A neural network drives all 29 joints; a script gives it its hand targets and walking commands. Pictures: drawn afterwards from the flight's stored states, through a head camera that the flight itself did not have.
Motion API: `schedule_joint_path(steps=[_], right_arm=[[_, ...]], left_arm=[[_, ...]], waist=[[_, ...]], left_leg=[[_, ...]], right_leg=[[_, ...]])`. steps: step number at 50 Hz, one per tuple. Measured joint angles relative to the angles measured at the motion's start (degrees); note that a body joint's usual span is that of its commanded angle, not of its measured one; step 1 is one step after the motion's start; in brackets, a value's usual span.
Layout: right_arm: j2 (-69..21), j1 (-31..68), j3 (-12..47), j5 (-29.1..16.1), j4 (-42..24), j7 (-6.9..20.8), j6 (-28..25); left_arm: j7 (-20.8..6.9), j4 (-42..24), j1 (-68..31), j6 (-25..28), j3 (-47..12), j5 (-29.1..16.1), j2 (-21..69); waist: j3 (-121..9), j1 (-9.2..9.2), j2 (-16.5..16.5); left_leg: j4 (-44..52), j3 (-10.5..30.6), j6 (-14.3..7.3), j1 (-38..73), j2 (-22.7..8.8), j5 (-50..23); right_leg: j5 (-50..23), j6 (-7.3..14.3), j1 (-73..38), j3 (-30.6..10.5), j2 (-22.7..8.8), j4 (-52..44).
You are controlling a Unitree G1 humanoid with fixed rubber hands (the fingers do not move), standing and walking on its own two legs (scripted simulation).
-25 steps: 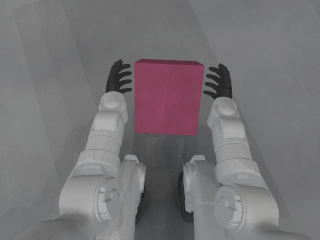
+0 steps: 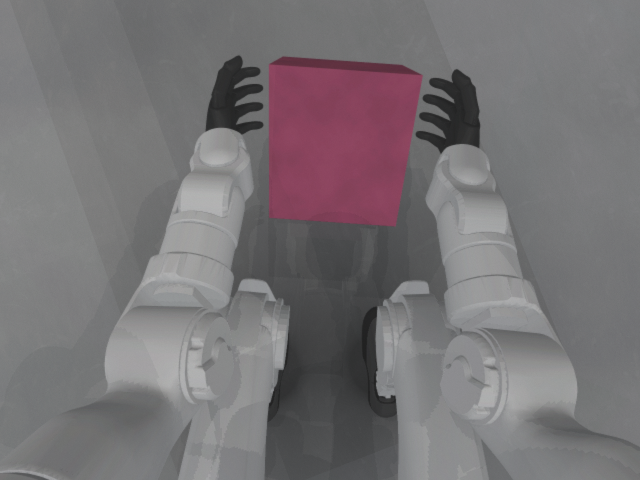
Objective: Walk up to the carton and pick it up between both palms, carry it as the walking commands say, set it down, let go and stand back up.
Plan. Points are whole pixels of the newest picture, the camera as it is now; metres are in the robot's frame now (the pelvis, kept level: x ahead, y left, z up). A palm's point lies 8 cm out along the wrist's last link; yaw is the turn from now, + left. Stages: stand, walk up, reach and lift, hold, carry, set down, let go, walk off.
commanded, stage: set down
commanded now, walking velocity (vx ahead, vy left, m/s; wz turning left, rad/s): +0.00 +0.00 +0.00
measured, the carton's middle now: (337, 138) +0.53 -0.01 -0.23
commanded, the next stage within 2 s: none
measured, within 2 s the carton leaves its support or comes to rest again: neither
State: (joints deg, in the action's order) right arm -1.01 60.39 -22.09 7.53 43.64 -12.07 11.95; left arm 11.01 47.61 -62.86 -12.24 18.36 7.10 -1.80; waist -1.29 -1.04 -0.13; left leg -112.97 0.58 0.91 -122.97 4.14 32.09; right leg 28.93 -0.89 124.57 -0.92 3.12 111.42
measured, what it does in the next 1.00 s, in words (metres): lowers itself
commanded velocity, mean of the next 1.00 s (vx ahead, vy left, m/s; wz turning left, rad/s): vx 0.00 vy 0.00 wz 0.00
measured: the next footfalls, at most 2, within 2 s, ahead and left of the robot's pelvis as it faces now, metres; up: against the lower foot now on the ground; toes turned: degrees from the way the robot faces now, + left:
none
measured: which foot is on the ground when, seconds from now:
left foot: down 0.00-1.00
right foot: down 0.00-1.00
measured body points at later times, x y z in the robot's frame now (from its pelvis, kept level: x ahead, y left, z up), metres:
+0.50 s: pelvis +0.00 +0.00 -0.05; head +0.34 +0.00 +0.25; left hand +0.53 +0.13 -0.20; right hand +0.52 -0.15 -0.20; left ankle +0.10 +0.11 -0.40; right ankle +0.12 -0.12 -0.40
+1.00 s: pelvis +0.01 +0.01 -0.07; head +0.35 +0.01 +0.22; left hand +0.56 +0.13 -0.22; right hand +0.55 -0.15 -0.22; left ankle +0.10 +0.11 -0.40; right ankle +0.12 -0.12 -0.40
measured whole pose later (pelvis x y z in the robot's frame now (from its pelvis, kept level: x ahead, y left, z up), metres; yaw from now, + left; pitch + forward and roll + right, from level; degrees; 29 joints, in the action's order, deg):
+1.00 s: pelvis +0.01 +0.01 -0.07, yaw -1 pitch +40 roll -1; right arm 7.9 77.1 -24.0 6.6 56.5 -3.5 9.5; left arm 4.9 55.9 -77.1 -9.1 19.7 6.7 -8.4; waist 10.9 -1.7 -0.4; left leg -127.3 -0.1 0.1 -132.1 4.7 35.0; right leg 31.8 -2.1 133.2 -0.7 3.4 125.0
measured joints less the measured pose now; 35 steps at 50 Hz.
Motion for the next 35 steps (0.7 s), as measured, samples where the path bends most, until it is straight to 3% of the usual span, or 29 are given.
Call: schedule_joint_path(steps=[24, 29, 35], right_arm=[[6.28, 9.14, 4.39, -5.71, 7.93, 0.75, -2.2], [7.62, 11.87, 4.47, -6.47, 10.52, 1.92, -2.46], [8.61, 14.94, 1.89, -4.39, 13.16, 4.36, -2.74]], left_arm=[[0.08, 6.98, -8.87, 2.45, -5.38, -5.87, -5.74], [-0.61, 8.53, -10.9, 2.89, -5.4, -6.51, -6.81], [-2.67, 10.61, -13.82, 3.07, -3.39, -4.58, -7.41]], waist=[[9.23, -0.33, -0.07], [10.36, -0.49, -0.38], [11.3, -0.54, -0.46]], left_leg=[[-9.18, -0.69, -0.3, -6.63, 0.29, 1.07], [-11.04, -0.74, -0.39, -7.43, 0.25, 1.4], [-12.61, -0.69, -0.48, -8.73, 0.42, 1.21]], right_leg=[[0.96, -0.79, 6.51, -0.13, 0.26, 8.9], [1.16, -0.95, 7.28, -0.05, 0.41, 10.6], [1.06, -1.07, 8.36, 0.11, 0.34, 12.01]])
